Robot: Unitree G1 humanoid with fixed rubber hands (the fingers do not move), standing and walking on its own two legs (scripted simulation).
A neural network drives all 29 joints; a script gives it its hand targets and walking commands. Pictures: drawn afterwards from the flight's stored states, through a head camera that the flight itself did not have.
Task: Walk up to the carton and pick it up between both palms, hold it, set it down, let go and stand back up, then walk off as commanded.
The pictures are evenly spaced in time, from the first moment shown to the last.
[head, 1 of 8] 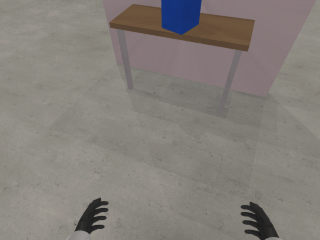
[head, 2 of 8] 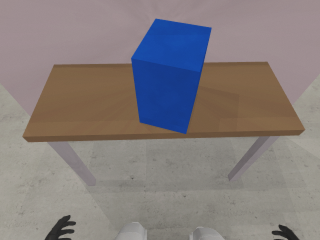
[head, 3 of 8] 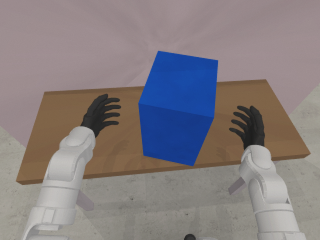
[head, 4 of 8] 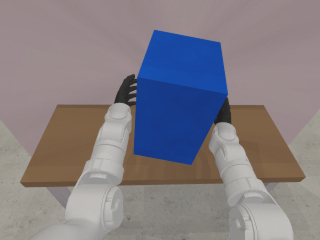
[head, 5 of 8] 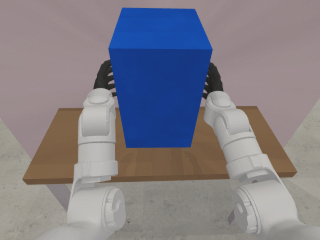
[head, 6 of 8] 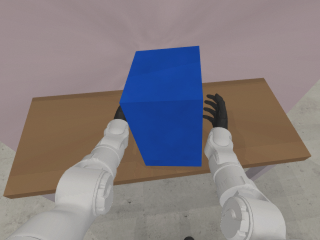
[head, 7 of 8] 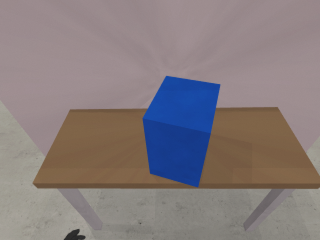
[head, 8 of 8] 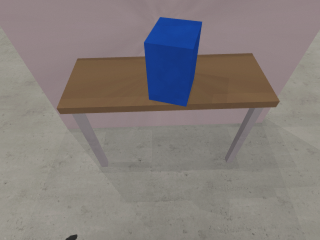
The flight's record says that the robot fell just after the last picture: no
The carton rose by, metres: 0.21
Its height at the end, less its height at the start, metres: +0.00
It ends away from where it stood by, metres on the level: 0.01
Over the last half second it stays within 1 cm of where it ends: yes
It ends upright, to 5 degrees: yes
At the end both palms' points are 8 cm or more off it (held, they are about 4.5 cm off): yes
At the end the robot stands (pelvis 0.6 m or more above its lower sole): yes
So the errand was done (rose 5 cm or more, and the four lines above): yes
